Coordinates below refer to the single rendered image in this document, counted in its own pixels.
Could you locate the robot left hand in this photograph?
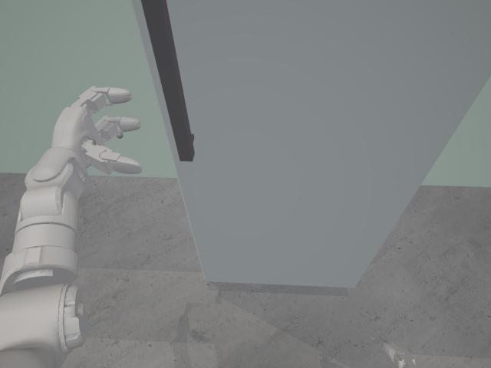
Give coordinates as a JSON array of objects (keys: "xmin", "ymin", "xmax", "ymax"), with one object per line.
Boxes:
[{"xmin": 51, "ymin": 86, "xmax": 142, "ymax": 175}]

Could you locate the left robot forearm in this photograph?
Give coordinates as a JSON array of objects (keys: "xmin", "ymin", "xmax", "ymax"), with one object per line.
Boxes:
[{"xmin": 0, "ymin": 147, "xmax": 87, "ymax": 297}]

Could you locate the fridge door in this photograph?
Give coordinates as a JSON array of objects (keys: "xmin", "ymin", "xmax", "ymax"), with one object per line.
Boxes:
[{"xmin": 132, "ymin": 0, "xmax": 491, "ymax": 288}]

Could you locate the robot right hand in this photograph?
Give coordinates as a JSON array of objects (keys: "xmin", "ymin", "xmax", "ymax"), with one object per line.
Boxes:
[{"xmin": 382, "ymin": 340, "xmax": 418, "ymax": 368}]

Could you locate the robot left upper arm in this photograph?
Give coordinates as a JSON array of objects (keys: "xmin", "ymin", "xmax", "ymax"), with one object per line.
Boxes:
[{"xmin": 0, "ymin": 282, "xmax": 88, "ymax": 368}]

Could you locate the handle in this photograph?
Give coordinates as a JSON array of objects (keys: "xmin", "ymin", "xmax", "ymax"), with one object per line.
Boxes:
[{"xmin": 141, "ymin": 0, "xmax": 195, "ymax": 162}]

